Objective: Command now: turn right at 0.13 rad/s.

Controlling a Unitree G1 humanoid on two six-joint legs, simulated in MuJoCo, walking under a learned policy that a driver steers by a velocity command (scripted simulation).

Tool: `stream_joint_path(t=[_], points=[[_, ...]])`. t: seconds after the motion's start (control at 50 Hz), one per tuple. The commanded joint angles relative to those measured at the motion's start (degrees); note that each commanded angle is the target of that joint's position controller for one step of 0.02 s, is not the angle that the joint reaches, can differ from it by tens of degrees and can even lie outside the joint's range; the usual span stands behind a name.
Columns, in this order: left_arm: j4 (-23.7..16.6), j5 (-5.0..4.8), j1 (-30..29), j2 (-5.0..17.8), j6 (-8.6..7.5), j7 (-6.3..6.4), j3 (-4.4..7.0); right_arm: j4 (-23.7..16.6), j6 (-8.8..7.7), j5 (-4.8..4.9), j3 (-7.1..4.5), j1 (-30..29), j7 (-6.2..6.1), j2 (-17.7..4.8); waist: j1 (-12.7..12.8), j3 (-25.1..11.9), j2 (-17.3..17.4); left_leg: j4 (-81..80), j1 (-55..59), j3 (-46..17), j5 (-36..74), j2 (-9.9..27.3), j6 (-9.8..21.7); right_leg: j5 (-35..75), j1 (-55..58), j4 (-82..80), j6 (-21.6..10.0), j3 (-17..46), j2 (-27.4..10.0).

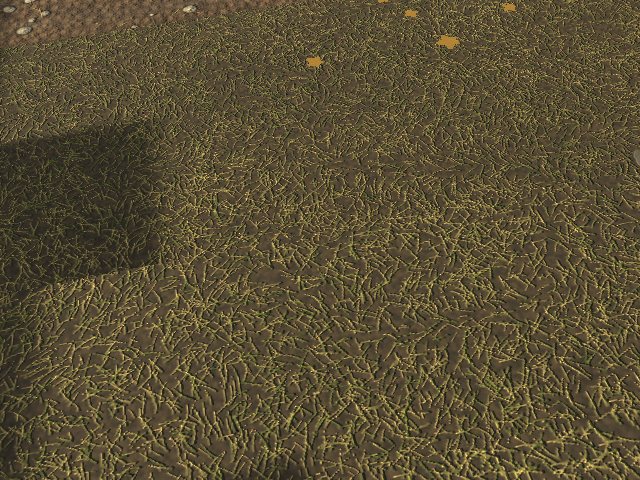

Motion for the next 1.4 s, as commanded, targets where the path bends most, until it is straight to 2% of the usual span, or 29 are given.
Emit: stream_joint_path(t=[0.02, 0.06, 0.32, 0.38, 0.4, 0.44, 0.48, 0.52, 0.58, 0.62, 0.64, 0.66, 0.68, 0.7, 0.74, 0.78, 0.84, 0.88, 0.94, 0.98, 1.02, 1.08, 1.14, 1.18, 1.2, 1.24, 1.28, 1.32, 1.4], points=[[-0.38, -0.2, 8.67, 6.52, 0.82, 0.86, 1.54, -4.29, -0.69, 0.68, -0.77, -5.48, 2.4, -7.26, 4.38, -8.86, 0.82, -2.19, 6.88, -9.43, 15.91, 9.51, 10.09, 1.27, 1.77, -1.82, 3.31, -0.96, -4.87], [-0.01, -0.33, 5.75, 9.47, 1.46, 1.28, 2.02, -4.72, -0.13, 0.59, -1.54, -6.16, 3.14, -8.04, 1.87, -5.52, -0.7, -0.71, 7.23, -5.11, 8.71, 4.33, 4.94, 3.87, -2.77, -3.57, 1.18, 0.3, -5.03], [3.19, -0.25, 3.56, 9.69, 1.18, 2.24, 1.91, -3.02, -0.94, 0.42, -2.2, -8.57, 3.35, -7.83, 0.26, -6.26, -0.2, 1.32, 15.49, -5.58, 13.89, 3.43, 5.13, 8.66, -5.96, -4.08, 2.22, -0.79, -6.39], [3.84, 2.04, 4.22, 12.29, 1.41, 3.63, 3.14, 0.04, -0.82, -1.57, -4.52, -1.38, 1.04, -12.42, -2.06, -2.13, 1.83, -5.31, 16.55, -10.88, -20.89, 5.0, 10.05, -16.39, -12.53, -1.22, -0.75, -1.4, -5.14], [3.45, 2.89, 2.64, 10.78, 1.01, 4.26, 2.92, 1.64, -1.32, -2.33, -4.61, 3.42, -0.32, -11.86, -4.11, -0.02, 3.77, -10.19, 18.24, -18.22, -29.97, 9.12, 13.76, -19.71, -16.97, 4.2, -1.28, -2.05, -5.07], [2.12, 4.52, -2.77, 5.55, -0.49, 5.24, 1.19, 2.62, -2.62, -1.64, -3.04, 7.71, -2.87, -7.13, -6.9, 2.1, 7.08, -17.86, 21.48, -30.19, -31.86, 18.74, 19.18, -17.27, -23.79, 17.3, -0.34, -5.98, -7.5], [2.15, 5.0, -3.02, 4.67, -1.23, 5.91, 1.09, 1.75, -3.48, -2.03, -1.35, 5.91, -3.94, -2.69, -4.72, 1.35, 5.77, -20.59, 18.35, -26.56, -25.38, 17.63, 16.81, -18.59, -22.17, 28.04, -1.08, -6.88, -9.6], [3.78, 5.52, -0.36, 5.36, -0.94, 5.02, 1.58, 0.82, -3.24, -1.37, -1.57, 1.49, -4.36, -4.01, -1.19, 3.11, 3.31, -22.2, 12.94, -16.9, -22.01, 12.1, 13.41, -16.13, -14.64, 19.68, -1.98, -11.16, -9.29], [5.28, 2.48, 0.04, 4.05, -1.57, 2.13, 1.1, 0.28, -1.54, -1.96, -3.15, -3.2, -2.87, -10.47, 2.21, 2.2, 1.89, -16.91, 2.28, -8.18, -13.55, 6.72, 12.22, 2.29, 4.71, 2.32, -1.05, -14.98, -6.06], [5.54, 1.43, 1.92, 5.38, -2.79, 1.23, 0.95, 1.26, -0.77, -2.88, -3.38, -4.13, -0.83, -10.97, 3.85, 0.25, 1.37, -10.92, -1.58, -9.2, -5.69, 8.1, 13.41, 9.04, 12.44, -2.69, -1.24, -13.06, -5.72], [5.31, 1.52, 4.42, 7.71, -3.71, 1.53, 1.49, 2.9, -1.32, -3.29, -2.59, -1.81, -0.3, -7.85, 4.84, -2.58, -0.46, -4.16, -2.62, -7.95, -4.76, 6.32, 11.62, 11.18, 15.99, -1.4, -3.01, -10.88, -8.21], [6.08, 2.4, 10.5, 13.98, -4.46, 2.46, 3.02, 4.01, -1.68, -3.01, -1.1, 3.3, 0.22, -1.85, 4.8, -7.25, -9.48, 10.2, -3.73, -2.6, -10.74, -0.13, 6.14, 30.72, 20.69, -4.1, -10.31, 0.37, -18.82], [4.89, 2.13, 12.57, 16.95, -4.55, 2.88, 3.68, 0.7, -2.79, -2.46, -0.96, 2.04, 0.47, -0.52, 4.94, -7.27, -18.48, 19.52, -13.88, -1.93, -23.82, -5.14, 2.1, 33.9, 22.52, -10.17, -21.77, 20.76, -30.42], [5.69, 3.0, 13.68, 13.83, -4.45, 3.85, 3.7, 1.5, -2.86, -2.52, -2.02, -2.16, -0.34, -4.57, 7.52, -1.62, -10.58, 28.87, -19.68, -4.54, -27.2, -2.27, 2.61, 25.07, 21.44, -12.88, -20.74, 17.05, -29.47], [3.99, 2.59, 7.96, 7.8, -3.58, 5.21, 2.42, 3.65, -2.34, -3.28, -2.8, 1.17, -2.0, -6.56, 4.21, -1.11, -5.99, 36.57, -18.26, -4.82, -22.24, 1.36, 3.65, 14.73, 17.06, -15.55, -15.71, 9.26, -25.91], [2.98, 1.99, 3.55, 4.04, -3.09, 5.24, 0.74, 3.51, -1.69, -3.98, -2.38, 1.52, -2.28, -3.23, -0.14, 0.71, -5.46, 32.22, -12.78, -3.92, -15.89, 2.84, 3.19, 21.59, 11.65, -17.65, -12.96, 2.49, -22.14], [1.34, 1.12, -0.53, 6.53, -3.36, 4.42, 1.12, 5.28, 0.03, -2.51, -1.97, 1.94, 0.52, -0.82, -2.42, -1.13, -4.55, 19.09, -2.74, 0.68, -5.11, 2.01, -0.81, 31.98, 6.79, -15.65, -8.92, -7.31, -15.46], [1.51, 0.78, 0.11, 9.82, -2.86, 3.16, 2.31, 4.84, 0.48, -1.71, -1.96, -0.12, 1.84, -1.46, -1.41, -1.3, -5.61, 12.62, -0.13, 2.32, -1.91, 1.3, -3.15, 35.68, 5.79, -12.58, -9.35, -8.42, -16.24], [1.32, 1.25, -2.87, 9.87, -1.28, 1.04, 2.46, 5.7, -1.17, -0.97, -2.25, 1.84, 2.2, -3.25, -3.28, -2.66, -3.83, 6.06, 4.38, 0.58, 9.75, 1.56, -2.57, 36.05, 3.86, -7.05, -10.22, -6.51, -18.52], [1.78, 0.71, 0.13, 10.62, -0.58, 1.53, 3.3, 3.51, -2.84, -0.87, -2.74, -1.44, 0.27, -6.41, -0.81, -4.51, -2.95, 4.81, 0.26, -0.58, 15.5, 0.99, 1.12, 32.57, 9.63, -4.01, -10.61, -4.72, -18.82], [0.55, 0.45, 5.65, 12.06, -0.8, 4.42, 4.76, 0.97, -3.29, -1.59, -3.46, -7.81, -1.23, -10.3, 4.9, -6.68, 0.26, 5.44, -3.72, -4.03, 23.03, 2.72, 7.99, 23.57, 13.95, -0.4, -8.52, -7.94, -14.96], [-2.8, 0.82, 2.38, 10.39, -0.75, 6.99, 4.62, 0.85, -3.06, -1.1, -3.59, -5.96, -1.52, -9.06, 3.94, -5.67, -2.33, 3.42, -4.97, -6.28, 13.45, 2.4, 9.97, 19.26, 12.24, -0.59, -9.0, -7.9, -16.76], [-5.63, 1.06, -0.68, 11.18, -0.46, 7.62, 4.68, 1.45, -3.15, -0.69, -3.7, -1.81, -1.26, -8.42, 2.1, -5.97, -2.47, 2.01, -2.09, -7.38, 13.64, 1.26, 11.23, 18.9, 10.48, 0.26, -8.41, -10.23, -17.53], [-8.26, 1.75, -4.36, 11.14, -0.12, 7.12, 4.23, 1.16, -3.29, -0.08, -4.79, 3.39, -1.46, -11.02, -1.54, -10.82, 1.88, -3.42, 9.53, -16.5, 20.8, 5.75, 19.08, 10.58, 3.89, 11.39, -1.92, -15.24, -11.19], [-9.72, 3.29, -8.47, 9.28, 0.22, 6.28, 3.45, 1.33, -3.44, -1.13, -5.46, 8.89, -1.73, -12.97, -5.85, -12.54, 7.43, -8.2, 19.72, -28.4, 27.81, 11.83, 25.85, -18.82, -8.35, 25.1, 2.61, -13.56, -4.7], [-8.53, 3.41, -6.71, 6.52, 0.35, 5.41, 1.87, 2.25, -4.94, -2.87, -5.89, 12.52, -1.96, -11.21, -6.19, -9.56, 1.38, -8.39, 25.41, -29.86, 29.45, 15.17, 22.55, -28.98, -21.85, 41.17, 3.72, -2.6, -8.62], [-7.66, 4.65, -5.37, 9.82, -0.01, 6.23, 2.78, -0.2, -4.46, -1.77, -4.66, 6.15, -2.11, -7.39, -2.73, -6.95, -0.72, -8.94, 19.43, -25.61, 29.83, 12.3, 20.15, -25.45, -21.17, 39.14, 4.03, -3.54, -10.32], [-5.63, 6.07, -0.92, 8.03, 0.85, 6.9, 2.02, -2.37, -3.44, -1.45, -3.83, 1.99, -1.89, -6.84, 1.27, -4.51, -0.41, -15.13, 5.87, -21.99, 10.7, 6.75, 16.73, -19.71, -9.55, 28.88, 4.67, -6.03, -11.66], [-2.98, 2.89, 3.85, 6.32, 1.49, 4.79, 0.68, -6.36, -3.02, -1.72, -5.08, -1.86, -0.24, -10.84, 1.21, -3.27, 1.32, -14.86, -2.9, -22.62, -12.06, 2.46, 14.21, -10.86, 3.28, 8.89, 6.13, -11.18, -6.61]])
Velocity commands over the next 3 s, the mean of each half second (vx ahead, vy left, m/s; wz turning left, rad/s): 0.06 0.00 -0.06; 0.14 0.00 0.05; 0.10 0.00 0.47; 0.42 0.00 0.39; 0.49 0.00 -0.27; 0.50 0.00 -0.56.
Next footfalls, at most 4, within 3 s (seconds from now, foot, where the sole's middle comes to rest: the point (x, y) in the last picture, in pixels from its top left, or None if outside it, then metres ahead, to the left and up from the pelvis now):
0.64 right None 0.15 -0.11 -0.78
0.96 left None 0.24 0.11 -0.78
1.46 right None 0.25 -0.13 -0.78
1.92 left None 0.32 0.19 -0.78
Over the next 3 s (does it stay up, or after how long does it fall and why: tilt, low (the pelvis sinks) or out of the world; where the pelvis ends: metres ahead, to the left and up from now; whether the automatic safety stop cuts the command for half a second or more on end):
stays up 0.88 0.35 -0.16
